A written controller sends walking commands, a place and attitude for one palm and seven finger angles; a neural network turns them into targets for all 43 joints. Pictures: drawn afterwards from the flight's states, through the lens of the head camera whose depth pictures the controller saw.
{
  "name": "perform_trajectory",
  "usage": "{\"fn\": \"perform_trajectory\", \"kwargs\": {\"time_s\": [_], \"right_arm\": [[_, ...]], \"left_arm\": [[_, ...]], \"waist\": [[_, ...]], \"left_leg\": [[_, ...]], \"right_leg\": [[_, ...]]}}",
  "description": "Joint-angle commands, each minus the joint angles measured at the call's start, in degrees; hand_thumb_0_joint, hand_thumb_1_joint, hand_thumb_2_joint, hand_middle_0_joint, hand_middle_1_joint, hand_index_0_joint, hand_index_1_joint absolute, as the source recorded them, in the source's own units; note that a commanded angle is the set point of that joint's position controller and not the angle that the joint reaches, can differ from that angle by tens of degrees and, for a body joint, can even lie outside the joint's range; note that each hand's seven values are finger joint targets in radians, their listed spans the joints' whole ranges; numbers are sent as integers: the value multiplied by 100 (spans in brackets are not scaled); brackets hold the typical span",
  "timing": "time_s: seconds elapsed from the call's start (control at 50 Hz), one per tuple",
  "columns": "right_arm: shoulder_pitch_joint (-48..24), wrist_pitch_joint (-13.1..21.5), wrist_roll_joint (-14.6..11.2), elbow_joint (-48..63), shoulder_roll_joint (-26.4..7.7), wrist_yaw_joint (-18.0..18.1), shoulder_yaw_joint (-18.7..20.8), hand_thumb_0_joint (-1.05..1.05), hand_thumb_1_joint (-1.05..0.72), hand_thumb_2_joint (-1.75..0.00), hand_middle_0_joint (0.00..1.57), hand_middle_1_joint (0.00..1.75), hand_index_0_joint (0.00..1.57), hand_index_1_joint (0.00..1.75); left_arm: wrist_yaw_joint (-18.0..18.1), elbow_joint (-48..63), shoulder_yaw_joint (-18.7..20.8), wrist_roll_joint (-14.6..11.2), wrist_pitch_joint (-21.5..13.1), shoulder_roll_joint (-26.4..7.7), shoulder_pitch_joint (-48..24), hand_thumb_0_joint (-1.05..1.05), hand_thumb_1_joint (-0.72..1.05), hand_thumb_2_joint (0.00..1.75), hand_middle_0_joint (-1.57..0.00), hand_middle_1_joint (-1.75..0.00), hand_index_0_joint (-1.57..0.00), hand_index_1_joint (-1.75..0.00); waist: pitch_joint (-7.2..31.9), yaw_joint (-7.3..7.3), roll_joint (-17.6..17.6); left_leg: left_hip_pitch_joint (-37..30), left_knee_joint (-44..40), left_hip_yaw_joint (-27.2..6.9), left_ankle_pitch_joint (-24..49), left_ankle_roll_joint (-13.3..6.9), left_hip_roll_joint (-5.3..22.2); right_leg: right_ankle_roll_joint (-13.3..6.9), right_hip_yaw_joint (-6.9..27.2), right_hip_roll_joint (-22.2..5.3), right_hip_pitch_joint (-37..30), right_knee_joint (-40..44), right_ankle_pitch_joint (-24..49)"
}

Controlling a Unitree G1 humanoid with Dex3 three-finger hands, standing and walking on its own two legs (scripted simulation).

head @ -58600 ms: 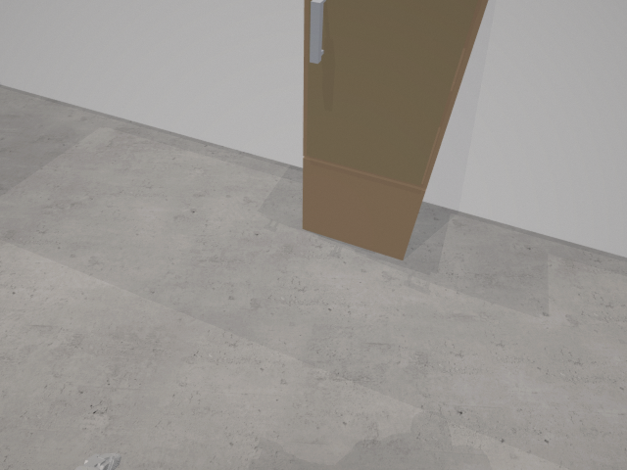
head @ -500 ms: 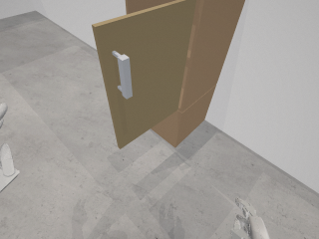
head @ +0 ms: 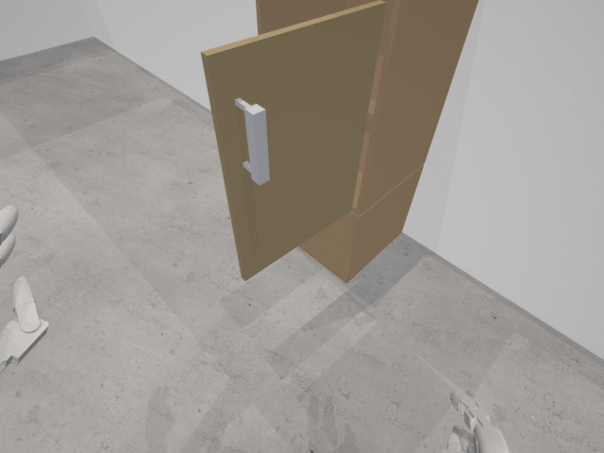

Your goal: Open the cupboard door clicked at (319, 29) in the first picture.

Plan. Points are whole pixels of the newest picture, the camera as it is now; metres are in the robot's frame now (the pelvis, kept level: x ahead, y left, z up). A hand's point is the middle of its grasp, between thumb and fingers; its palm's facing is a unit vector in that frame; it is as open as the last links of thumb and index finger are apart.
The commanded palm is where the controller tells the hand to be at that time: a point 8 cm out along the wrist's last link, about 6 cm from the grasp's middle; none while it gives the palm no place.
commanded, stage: stop stepping back and stand still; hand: left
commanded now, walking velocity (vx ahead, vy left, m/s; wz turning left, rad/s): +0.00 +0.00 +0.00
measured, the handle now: (251, 142) +0.60 +0.12 +0.09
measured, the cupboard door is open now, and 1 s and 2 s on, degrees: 86 86 86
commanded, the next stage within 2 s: let the arm hang, fingers relaxed in 0.36 s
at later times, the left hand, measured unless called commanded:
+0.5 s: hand (38, 342) +0.20 +0.28 +0.12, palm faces +0.34 -0.80 -0.50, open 7.4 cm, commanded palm none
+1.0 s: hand out of the picture -0.06 +0.20 -0.17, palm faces +0.05 -0.97 -0.24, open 7.2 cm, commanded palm none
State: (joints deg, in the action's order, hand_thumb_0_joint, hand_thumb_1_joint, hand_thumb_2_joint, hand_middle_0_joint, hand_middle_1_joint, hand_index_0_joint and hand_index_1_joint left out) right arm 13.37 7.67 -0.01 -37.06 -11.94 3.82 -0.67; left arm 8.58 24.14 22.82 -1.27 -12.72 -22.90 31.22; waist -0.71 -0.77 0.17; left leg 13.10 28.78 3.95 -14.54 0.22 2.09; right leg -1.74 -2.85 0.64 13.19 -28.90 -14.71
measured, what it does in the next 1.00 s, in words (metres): stands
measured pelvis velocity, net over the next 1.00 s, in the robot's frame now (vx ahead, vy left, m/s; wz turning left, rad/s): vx -0.01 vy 0.00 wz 0.05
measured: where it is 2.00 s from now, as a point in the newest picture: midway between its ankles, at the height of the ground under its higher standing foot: outside the picture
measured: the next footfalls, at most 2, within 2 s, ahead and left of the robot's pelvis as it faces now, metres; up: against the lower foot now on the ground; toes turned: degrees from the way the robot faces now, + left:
none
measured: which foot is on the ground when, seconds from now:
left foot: down 0.00-1.00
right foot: down 0.00-1.00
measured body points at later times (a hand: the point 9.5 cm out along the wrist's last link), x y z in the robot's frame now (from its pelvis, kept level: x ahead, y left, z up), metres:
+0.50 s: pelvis -0.01 +0.02 +0.00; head +0.01 +0.02 +0.45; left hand +0.18 +0.32 +0.15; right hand +0.16 -0.22 -0.09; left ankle +0.01 +0.12 -0.74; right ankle +0.01 -0.10 -0.74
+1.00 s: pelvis -0.01 +0.00 +0.00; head +0.02 +0.00 +0.45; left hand -0.06 +0.25 -0.15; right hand -0.03 -0.23 -0.16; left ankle +0.01 +0.12 -0.74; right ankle +0.01 -0.10 -0.74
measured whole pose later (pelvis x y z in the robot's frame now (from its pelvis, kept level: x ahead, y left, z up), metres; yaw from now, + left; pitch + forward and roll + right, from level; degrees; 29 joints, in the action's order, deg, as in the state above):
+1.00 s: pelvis -0.01 +0.00 +0.00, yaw +3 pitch -1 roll +0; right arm 17.1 -2.3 1.0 -63.8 -10.1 0.9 -0.2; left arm 0.9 -65.4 0.6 0.6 1.1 -12.1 17.3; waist -4.7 -0.1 -1.0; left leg 13.7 25.8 1.3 -11.2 -0.2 0.9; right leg -1.6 -5.5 -0.3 12.0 -24.6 -11.7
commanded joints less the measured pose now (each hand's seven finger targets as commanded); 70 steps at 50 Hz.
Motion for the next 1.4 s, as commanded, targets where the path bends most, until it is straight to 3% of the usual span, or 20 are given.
{"fn": "perform_trajectory", "kwargs": {"time_s": [0.0, 0.16, 0.34, 0.42, 0.44, 0.46, 0.5, 0.56, 0.58, 0.62, 0.68, 0.76, 0.86, 0.88, 0.96, 1.1, 1.14, 1.26, 1.38], "right_arm": [[-557, 326, 2, 936, -677, 43, 267, 0, -90, -90, 20, 30, 20, 30], [-572, 289, 8, 1019, -645, 51, 256, 0, -90, -90, 20, 30, 20, 30], [-605, 212, 4, 1044, -654, 87, 257, 0, -90, -90, 20, 30, 20, 30], [-611, 206, 7, 1047, -661, 103, 267, 0, -90, -90, 20, 30, 20, 30], [-877, 371, -24, -436, -1747, -435, 560, 0, -90, -90, 20, 30, 20, 30], [-454, -58, -58, -374, -1421, -447, 531, 0, -90, -90, 20, 30, 20, 30], [-405, -285, 39, -334, -1316, -398, 440, 0, -90, -90, 20, 30, 20, 30], [-559, -473, 128, -518, -1411, -397, 394, 0, -90, -90, 20, 30, 20, 30], [-550, -546, 125, -615, -1338, -404, 375, 0, -90, -90, 20, 30, 20, 30], [-454, -674, 157, -897, -1079, -400, 277, 0, -90, -90, 20, 30, 20, 30], [-346, -768, 163, -1259, -921, -369, 204, 0, -90, -90, 20, 30, 20, 30], [-160, -788, 162, -1730, -672, -292, 169, 0, -90, -90, 20, 30, 20, 30], [197, -814, 120, -2153, -618, -245, 207, 0, -90, -90, 20, 30, 20, 30], [269, -817, 103, -2190, -648, -239, 228, 0, -90, -90, 20, 30, 20, 30], [499, -848, 111, -2421, -513, -223, 240, 0, -90, -90, 20, 30, 20, 30], [594, -858, 132, -2565, -388, -233, 248, 0, -90, -90, 20, 30, 20, 30], [553, -834, 140, -2583, -380, -228, 233, 0, -90, -90, 20, 30, 20, 30], [387, -785, 135, -2595, -347, -219, 209, 0, -90, -90, 20, 30, 20, 30], [257, -769, 128, -2579, -405, -215, 220, 0, -90, -90, 20, 30, 20, 30]], "left_arm": [[100, 1228, 708, -45, -324, -980, -271, 0, 90, 90, -20, -30, -20, -30], [106, 1332, 693, -52, -271, -930, -194, 0, 90, 90, -20, -30, -20, -30], [118, 1178, 647, -63, -196, -885, -159, 0, 90, 90, -20, -30, -20, -30], [128, 1233, 685, -55, -197, -931, -175, 0, 90, 90, -20, -30, -20, -30], [-694, -3283, -1652, 376, 651, -51, -655, 0, 90, 90, -20, -30, -20, -30], [-827, -3425, -1513, 278, 1096, 28, -638, 0, 90, 90, -20, -30, -20, -30], [-854, -3834, -1625, 309, 1182, 130, -922, 0, 90, 90, -20, -30, -20, -30], [-860, -4856, -1700, 357, 1205, -129, -1437, 0, 90, 90, -20, -30, -20, -30], [-846, -5229, -1758, 347, 1219, -173, -1581, 0, 90, 90, -20, -30, -20, -30], [-817, -5964, -1906, 311, 1269, -91, -1851, 0, 90, 90, -20, -30, -20, -30], [-770, -6846, -2038, 258, 1277, 16, -1924, 0, 90, 90, -20, -30, -20, -30], [-739, -7766, -2039, 209, 1253, 351, -1616, 0, 90, 90, -20, -30, -20, -30], [-733, -8389, -2061, 174, 1214, 354, -1554, 0, 90, 90, -20, -30, -20, -30], [-728, -8470, -2053, 181, 1202, 323, -1545, 0, 90, 90, -20, -30, -20, -30], [-707, -8691, -2069, 174, 1214, 392, -1544, 0, 90, 90, -20, -30, -20, -30], [-680, -8777, -2035, 185, 1236, 424, -1574, 0, 90, 90, -20, -30, -20, -30], [-683, -8773, -2025, 183, 1232, 440, -1574, 0, 90, 90, -20, -30, -20, -30], [-672, -8773, -2033, 180, 1202, 509, -1649, 0, 90, 90, -20, -30, -20, -30], [-672, -8735, -2012, 188, 1177, 468, -1768, 0, 90, 90, -20, -30, -20, -30]], "waist": [[387, 63, -328], [576, 80, -505], [466, 74, -287], [519, 75, -343], [-27, -216, -527], [367, -90, -585], [580, -9, -40], [477, 71, 818], [416, 53, 821], [316, -15, 489], [336, -5, -274], [300, 74, -866], [75, 46, -584], [3, 45, -254], [-263, 0, 6], [-413, -3, 102], [-370, 28, -50], [-249, 60, -84], [-262, 70, -149]], "left_leg": [[124, -712, -508, 624, -186, 331], [-10, -840, -450, 932, -125, 319], [94, -938, -482, 581, -93, 278], [99, -954, -481, 511, -89, 257], [676, -71, -791, 1506, -240, 498], [421, -240, -687, 1739, -205, 553], [661, -315, -1019, 1381, -438, 697], [733, -278, -1034, 762, -414, 472], [588, -186, -913, 625, -355, 343], [336, -128, -732, 500, -262, 158], [136, -406, -759, 530, -214, 241], [253, -740, -770, 257, -185, 336], [171, -838, -773, 112, -188, 346], [91, -820, -775, 207, -198, 356], [23, -821, -678, 81, -200, 313], [33, -840, -637, -57, -210, 289], [79, -914, -670, 29, -213, 309], [-11, -987, -688, 543, -187, 369], [-73, -1045, -673, 661, -156, 378]], "right_leg": [[94, 591, -391, -319, 518, 886], [148, 440, -310, -533, 543, 1244], [166, 424, -318, -504, 784, 993], [165, 414, -324, -552, 832, 934], [28, 138, -696, 303, -42, 1403], [-5, 367, -625, 328, 1, 922], [-53, 254, -483, 157, -226, 327], [-165, 439, -636, 2, 85, 321], [-248, 570, -772, 127, 269, 255], [-314, 732, -921, 275, 521, 189], [-231, 641, -774, 135, 587, 58], [-179, 535, -696, -248, 706, 145], [-213, 498, -720, -244, 986, 41], [-214, 463, -721, -186, 1037, 43], [-223, 477, -761, 33, 1213, -350], [-214, 485, -756, 226, 1252, -728], [-198, 481, -730, 99, 1169, -513], [-151, 409, -733, -179, 1039, 165], [-133, 392, -731, -280, 1085, 342]]}}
